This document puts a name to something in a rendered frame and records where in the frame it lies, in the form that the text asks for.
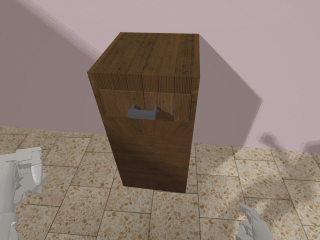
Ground drawer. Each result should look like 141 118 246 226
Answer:
98 89 192 121

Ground left robot hand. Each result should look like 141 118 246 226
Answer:
0 147 47 213

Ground cabinet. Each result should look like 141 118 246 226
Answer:
87 32 200 194

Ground handle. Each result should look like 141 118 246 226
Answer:
127 104 157 120

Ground left robot forearm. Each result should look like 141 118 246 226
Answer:
0 212 20 240

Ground right robot hand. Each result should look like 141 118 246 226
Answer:
235 203 274 240

